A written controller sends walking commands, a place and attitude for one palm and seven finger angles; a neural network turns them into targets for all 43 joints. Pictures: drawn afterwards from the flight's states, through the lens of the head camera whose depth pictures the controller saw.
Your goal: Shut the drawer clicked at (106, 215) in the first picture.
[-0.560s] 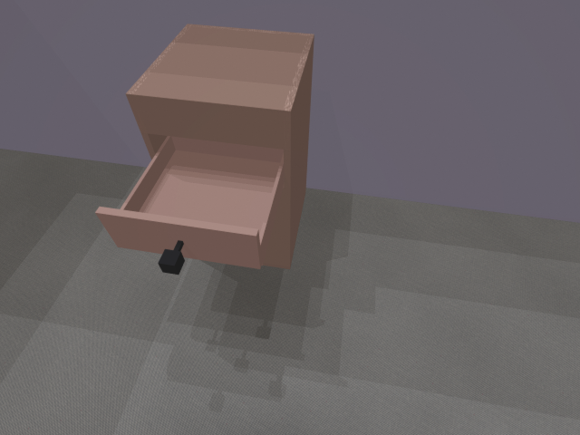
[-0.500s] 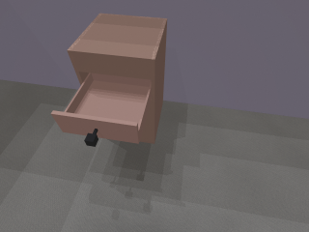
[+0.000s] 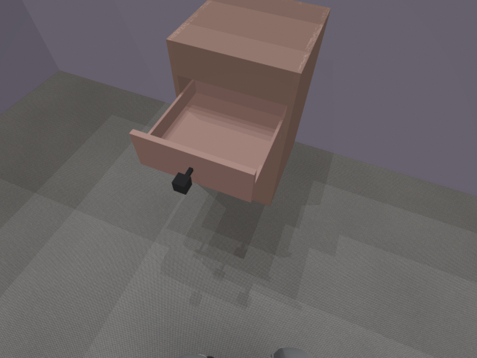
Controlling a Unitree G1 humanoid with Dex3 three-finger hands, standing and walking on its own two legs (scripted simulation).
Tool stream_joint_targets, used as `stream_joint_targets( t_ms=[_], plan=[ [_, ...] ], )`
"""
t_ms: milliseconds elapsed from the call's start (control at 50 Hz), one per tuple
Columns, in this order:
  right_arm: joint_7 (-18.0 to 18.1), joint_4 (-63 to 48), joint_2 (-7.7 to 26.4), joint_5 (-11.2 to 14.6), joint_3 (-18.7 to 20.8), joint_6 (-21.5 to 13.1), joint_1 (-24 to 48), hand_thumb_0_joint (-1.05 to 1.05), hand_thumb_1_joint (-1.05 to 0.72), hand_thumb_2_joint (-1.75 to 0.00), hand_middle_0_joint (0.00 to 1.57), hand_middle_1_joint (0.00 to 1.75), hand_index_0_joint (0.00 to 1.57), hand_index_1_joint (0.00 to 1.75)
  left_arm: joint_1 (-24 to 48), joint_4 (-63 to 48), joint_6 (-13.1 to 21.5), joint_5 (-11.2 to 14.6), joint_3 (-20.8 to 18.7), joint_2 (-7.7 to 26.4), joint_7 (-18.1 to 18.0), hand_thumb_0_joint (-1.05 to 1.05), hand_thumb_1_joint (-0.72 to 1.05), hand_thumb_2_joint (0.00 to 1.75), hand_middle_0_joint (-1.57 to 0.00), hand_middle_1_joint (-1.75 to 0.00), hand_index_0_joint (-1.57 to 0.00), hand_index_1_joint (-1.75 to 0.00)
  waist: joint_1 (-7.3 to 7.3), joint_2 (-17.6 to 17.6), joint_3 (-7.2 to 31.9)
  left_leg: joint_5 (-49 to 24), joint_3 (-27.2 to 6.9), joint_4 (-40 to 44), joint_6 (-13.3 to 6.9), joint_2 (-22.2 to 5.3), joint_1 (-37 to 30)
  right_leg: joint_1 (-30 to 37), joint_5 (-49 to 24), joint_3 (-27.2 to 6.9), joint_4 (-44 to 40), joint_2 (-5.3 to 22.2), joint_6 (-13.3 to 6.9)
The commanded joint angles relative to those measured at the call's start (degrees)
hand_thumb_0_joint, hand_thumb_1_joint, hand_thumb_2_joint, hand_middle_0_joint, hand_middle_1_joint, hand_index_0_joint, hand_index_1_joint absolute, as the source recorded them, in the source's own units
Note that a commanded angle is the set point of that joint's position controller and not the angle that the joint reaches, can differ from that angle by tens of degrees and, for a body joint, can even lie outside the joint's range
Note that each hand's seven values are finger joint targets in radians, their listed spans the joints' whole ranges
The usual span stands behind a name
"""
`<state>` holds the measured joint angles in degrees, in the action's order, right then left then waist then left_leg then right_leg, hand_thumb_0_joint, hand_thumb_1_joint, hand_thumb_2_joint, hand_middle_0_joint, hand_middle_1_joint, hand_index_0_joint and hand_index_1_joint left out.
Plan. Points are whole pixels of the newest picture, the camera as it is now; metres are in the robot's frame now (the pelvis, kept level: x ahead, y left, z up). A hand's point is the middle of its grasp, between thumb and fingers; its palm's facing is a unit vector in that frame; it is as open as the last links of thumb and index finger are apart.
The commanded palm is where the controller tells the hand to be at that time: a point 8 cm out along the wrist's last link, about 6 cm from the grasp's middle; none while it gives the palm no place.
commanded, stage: turn or walk to find it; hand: left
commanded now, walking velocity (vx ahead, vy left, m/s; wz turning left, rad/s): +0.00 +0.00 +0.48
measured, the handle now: (185, 178) +0.58 +0.18 -0.22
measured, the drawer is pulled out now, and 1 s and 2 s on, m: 0.30 0.30 0.30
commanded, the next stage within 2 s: stand and wait in 0.18 s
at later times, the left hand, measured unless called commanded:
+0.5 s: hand out of the picture -0.02 +0.17 -0.18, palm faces +0.25 -0.94 -0.25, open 7.4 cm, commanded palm none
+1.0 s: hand out of the picture +0.03 +0.16 -0.17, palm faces +0.21 -0.95 -0.21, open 7.4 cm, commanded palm none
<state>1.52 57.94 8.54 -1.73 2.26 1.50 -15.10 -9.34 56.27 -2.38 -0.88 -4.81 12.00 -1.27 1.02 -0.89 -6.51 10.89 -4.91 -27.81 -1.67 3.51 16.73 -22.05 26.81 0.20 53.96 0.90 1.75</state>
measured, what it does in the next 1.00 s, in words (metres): steps on the spot: right foot, then left foot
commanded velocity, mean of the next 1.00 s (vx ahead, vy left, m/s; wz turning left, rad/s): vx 0.00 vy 0.00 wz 0.07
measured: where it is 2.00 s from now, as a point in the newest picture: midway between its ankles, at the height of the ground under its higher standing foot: outside the picture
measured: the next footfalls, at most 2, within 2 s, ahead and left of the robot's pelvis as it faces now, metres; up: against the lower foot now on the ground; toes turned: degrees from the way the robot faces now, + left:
right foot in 0.14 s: +0.05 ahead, -0.13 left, +0.00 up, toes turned +9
left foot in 0.40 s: +0.04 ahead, +0.13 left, +0.00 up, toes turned +9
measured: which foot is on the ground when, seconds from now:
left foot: down 0.00-0.14, up 0.16-0.38, down 0.40-1.00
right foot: up 0.00-0.12, down 0.14-1.00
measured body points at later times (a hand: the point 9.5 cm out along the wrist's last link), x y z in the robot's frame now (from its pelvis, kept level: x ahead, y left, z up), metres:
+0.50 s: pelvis +0.01 -0.03 -0.01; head +0.06 -0.02 +0.44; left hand -0.03 +0.22 -0.16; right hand +0.15 -0.24 -0.16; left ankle +0.00 +0.13 -0.74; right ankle +0.01 -0.14 -0.73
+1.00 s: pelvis +0.03 -0.02 +0.00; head +0.07 -0.02 +0.45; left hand +0.02 +0.21 -0.15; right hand +0.06 -0.24 -0.16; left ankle +0.00 +0.13 -0.74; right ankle +0.01 -0.14 -0.74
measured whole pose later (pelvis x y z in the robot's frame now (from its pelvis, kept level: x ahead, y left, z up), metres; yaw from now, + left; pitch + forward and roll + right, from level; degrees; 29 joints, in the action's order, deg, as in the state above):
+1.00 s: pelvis +0.03 -0.02 +0.00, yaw +10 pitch -1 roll +0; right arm 2.5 65.4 8.2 -0.7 1.0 0.7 -14.9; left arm -10.6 64.4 -0.2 -0.3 -2.3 9.8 -1.6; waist 0.3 -0.3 -5.2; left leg 13.4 -1.9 -23.4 2.9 -2.2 9.0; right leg -6.1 17.0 1.1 24.1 0.2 -0.5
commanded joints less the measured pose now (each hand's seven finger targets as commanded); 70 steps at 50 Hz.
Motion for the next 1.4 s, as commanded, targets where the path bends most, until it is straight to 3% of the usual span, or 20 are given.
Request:
stream_joint_targets(
  t_ms=[0, 60, 80, 120, 140, 180, 240, 280, 320, 340, 360, 380, 400, 420, 440, 480, 520, 540, 640, 1380],
  plan=[
    [0.56, -4.26, 12.62, -0.23, 3.12, -0.28, -1.47, 0.00, -0.90, -0.90, 0.20, 0.30, 0.20, 0.30, -2.16, -5.49, 1.43, 0.11, -0.37, 3.69, -0.14, 0.00, 0.90, 0.90, -0.20, -0.30, -0.20, -0.30, -0.18, 9.62, 7.10, -5.25, -18.85, 11.41, -7.58, -13.43, -4.77, 0.49, 0.31, -0.20, -8.23, -0.69, 0.44],
    [0.34, -6.00, 12.48, 0.19, 3.62, 0.28, 0.74, 0.00, -0.90, -0.90, 0.20, 0.30, 0.20, 0.30, -6.61, -5.08, 1.56, 0.11, -0.75, 4.92, -0.40, 0.00, 0.90, 0.90, -0.20, -0.30, -0.20, -0.30, -2.02, 9.31, 7.78, -2.48, -17.07, 8.58, -5.17, -9.82, 0.93, 11.14, -6.04, 1.26, -22.28, -2.46, 0.14],
    [0.21, -7.02, 11.31, 0.67, 3.57, 0.47, 1.95, 0.00, -0.90, -0.90, 0.20, 0.30, 0.20, 0.30, -9.09, -4.86, 1.79, -0.06, -1.13, 6.39, -0.68, 0.00, 0.90, 0.90, -0.20, -0.30, -0.20, -0.30, -3.32, 5.02, 7.70, 2.65, -14.91, 5.33, -2.84, -6.62, 5.93, 17.55, -9.74, -0.48, -31.57, -0.60, -0.43],
    [-0.67, -9.02, 7.96, 0.88, 3.73, 0.49, 2.05, 0.00, -0.90, -0.90, 0.20, 0.30, 0.20, 0.30, -7.75, -6.08, 1.95, -1.17, -2.37, 14.24, -1.38, 0.00, 0.90, 0.90, -0.20, -0.30, -0.20, -0.30, -3.52, -13.00, 3.66, 18.66, 0.29, -18.76, 3.10, 2.68, 16.87, 17.18, -5.01, -23.54, -43.19, 23.17, -10.03],
    [-1.33, -9.44, 8.44, 0.50, 4.09, 0.53, 2.44, 0.00, -0.90, -0.90, 0.20, 0.30, 0.20, 0.30, -4.58, -7.23, 1.94, -1.21, -2.09, 14.12, -1.12, 0.00, 0.90, 0.90, -0.20, -0.30, -0.20, -0.30, -2.29, -8.98, 3.70, 20.85, -0.10, -30.24, 2.64, -0.44, 15.86, 11.99, -5.96, -22.71, -41.12, 24.56, -13.35],
    [-1.75, -8.65, 8.14, 0.69, 4.00, 0.89, 2.20, 0.00, -0.90, -0.90, 0.20, 0.30, 0.20, 0.30, -0.49, -8.09, 2.72, -1.10, -1.51, 9.68, -1.32, 0.00, 0.90, 0.90, -0.20, -0.30, -0.20, -0.30, 0.15, -11.43, 4.48, 16.30, -0.30, -37.28, 2.77, -3.69, 15.81, 11.12, -13.22, -16.28, -36.98, 18.73, -12.52],
    [-1.68, -9.01, 5.90, 1.34, 2.85, 0.24, 5.21, 0.00, -0.90, -0.90, 0.20, 0.30, 0.20, 0.30, -3.19, -6.23, 3.27, -1.44, -1.41, 9.62, -1.06, 0.00, 0.90, 0.90, -0.20, -0.30, -0.20, -0.30, -1.15, -8.86, 3.88, 17.98, 3.70, -23.06, 3.28, -3.98, 10.24, 14.10, -38.08, -8.90, -31.91, 16.30, -11.73],
    [-1.48, -8.08, 5.05, 1.47, 2.13, -0.17, 5.08, 0.00, -0.90, -0.90, 0.20, 0.30, 0.20, 0.30, -6.68, -4.20, 3.08, -1.05, -1.40, 10.84, -0.81, 0.00, 0.90, 0.90, -0.20, -0.30, -0.20, -0.30, -2.13, -8.56, 5.29, 12.67, 6.72, -11.16, 3.17, -2.44, 4.78, 16.84, -44.09, -6.96, -28.70, 13.93, -9.91],
    [-1.28, -6.43, 5.75, 1.46, 1.78, -0.79, 2.75, 0.00, -0.90, -0.90, 0.20, 0.30, 0.20, 0.30, -6.82, -3.17, 2.73, -0.41, -0.96, 9.96, -0.66, 0.00, 0.90, 0.90, -0.20, -0.30, -0.20, -0.30, -0.85, -8.86, 5.58, 1.43, 6.05, 1.47, 2.43, -2.28, -5.37, 12.24, -38.42, -4.66, -25.42, 10.68, -6.15],
    [-1.11, -5.48, 8.40, 1.15, 2.06, -1.34, 0.83, 0.00, -0.90, -0.90, 0.20, 0.30, 0.20, 0.30, -7.17, -3.27, 2.32, -0.02, -0.53, 7.90, -0.65, 0.00, 0.90, 0.90, -0.20, -0.30, -0.20, -0.30, -0.27, -0.80, 6.78, -9.29, 0.68, 5.11, 0.75, -6.96, -12.34, 6.36, -28.37, -2.31, -21.13, 7.64, -3.44],
    [-0.68, -5.02, 12.35, 0.49, 2.61, -1.64, -0.24, 0.00, -0.90, -0.90, 0.20, 0.30, 0.20, 0.30, -8.04, -3.94, 2.11, 0.09, 0.15, 5.06, -0.45, 0.00, 0.90, 0.90, -0.20, -0.30, -0.20, -0.30, -0.15, 10.88, 8.82, -21.80, -9.70, 4.37, -3.89, -17.05, -15.59, 0.79, -11.23, 1.15, -16.34, 3.34, -0.74],
    [-0.45, -4.75, 13.21, -0.01, 2.60, -1.14, -1.13, 0.00, -0.90, -0.90, 0.20, 0.30, 0.20, 0.30, -5.95, -4.34, 2.14, 0.01, 0.86, 3.90, -0.57, 0.00, 0.90, 0.90, -0.20, -0.30, -0.20, -0.30, 1.25, 11.98, 7.31, -22.42, -13.08, 6.78, -7.86, -21.70, -10.31, 1.52, 4.97, 2.22, -12.34, 1.75, -0.38],
    [-0.06, -4.47, 13.14, -0.29, 2.32, -0.97, 0.04, 0.00, -0.90, -0.90, 0.20, 0.30, 0.20, 0.30, -5.43, -4.08, 1.80, -0.02, 1.18, 3.12, -0.43, 0.00, 0.90, 0.90, -0.20, -0.30, -0.20, -0.30, 0.90, 10.69, 6.03, -18.84, -12.70, 7.90, -8.43, -20.82, -6.76, 2.22, 7.35, 1.69, -10.48, 1.34, -0.57],
    [0.32, -4.13, 12.24, -0.10, 2.04, -1.28, 1.56, 0.00, -0.90, -0.90, 0.20, 0.30, 0.20, 0.30, -5.96, -2.70, 1.51, 0.16, 1.12, 3.58, -0.41, 0.00, 0.90, 0.90, -0.20, -0.30, -0.20, -0.30, 0.00, 16.45, 6.90, -21.52, -11.71, 7.53, -8.04, -18.89, -8.40, 2.02, 5.26, 0.87, -9.90, 2.01, -0.74],
    [0.59, -4.11, 11.32, 0.18, 1.60, -1.08, 3.23, 0.00, -0.90, -0.90, 0.20, 0.30, 0.20, 0.30, -6.28, -1.72, 1.37, 0.31, 1.07, 4.08, -0.09, 0.00, 0.90, 0.90, -0.20, -0.30, -0.20, -0.30, -0.44, 16.56, 6.95, -22.17, -8.36, 6.32, -7.13, -17.25, -7.43, 4.33, 2.34, 1.09, -12.26, 2.22, -0.75],
    [0.82, -4.48, 10.12, 0.88, 1.24, -0.63, 6.27, 0.00, -0.90, -0.90, 0.20, 0.30, 0.20, 0.30, -10.11, 0.75, 1.97, 0.03, 1.37, 4.18, 0.18, 0.00, 0.90, 0.90, -0.20, -0.30, -0.20, -0.30, -3.03, 6.74, 7.80, -16.96, -1.80, -0.81, -2.68, -10.97, -6.21, 10.75, -11.17, 0.38, -28.92, 1.61, -0.61],
    [0.04, -4.77, 6.86, 1.70, 0.87, -0.14, 5.03, 0.00, -0.90, -0.90, 0.20, 0.30, 0.20, 0.30, -8.48, 1.88, 3.06, 0.02, 1.53, 8.17, -0.01, 0.00, 0.90, 0.90, -0.20, -0.30, -0.20, -0.30, -1.07, -10.87, 4.20, 5.05, 4.10, -3.95, 2.21, -3.53, -3.14, 9.30, -19.94, -10.55, -37.47, 10.87, -4.99],
    [-0.13, -3.42, 6.82, 1.26, 1.02, 0.00, 5.07, 0.00, -0.90, -0.90, 0.20, 0.30, 0.20, 0.30, -6.31, 2.19, 3.37, 0.02, 1.76, 7.41, -0.12, 0.00, 0.90, 0.90, -0.20, -0.30, -0.20, -0.30, -0.60, -11.18, 1.98, 6.01, 4.13, -4.68, 2.43, -4.00, -4.52, 7.00, -22.93, -11.53, -37.49, 11.87, -6.60],
    [0.20, 1.10, 5.74, 1.19, 0.67, -1.33, 1.92, 0.00, -0.90, -0.90, 0.20, 0.30, 0.20, 0.30, -5.92, 3.89, 3.25, 0.31, 1.63, 5.19, -0.53, 0.00, 0.90, 0.90, -0.20, -0.30, -0.20, -0.30, -0.16, 0.41, 6.06, -10.50, 2.67, 2.06, 1.70, -7.89, -10.20, 10.64, -24.92, -3.54, -31.83, 5.15, -3.38],
    [1.44, 6.11, 3.97, 1.10, -0.19, -2.12, -5.89, 0.00, -0.90, -0.90, 0.20, 0.30, 0.20, 0.30, -7.42, 7.48, 3.01, 0.45, 1.78, 2.68, -0.98, 0.00, 0.90, 0.90, -0.20, -0.30, -0.20, -0.30, -0.66, 0.99, 3.45, -13.52, 2.77, 7.12, 1.84, -8.47, -9.36, 15.56, -25.47, -0.90, -35.04, 4.17, -3.15]
  ],
)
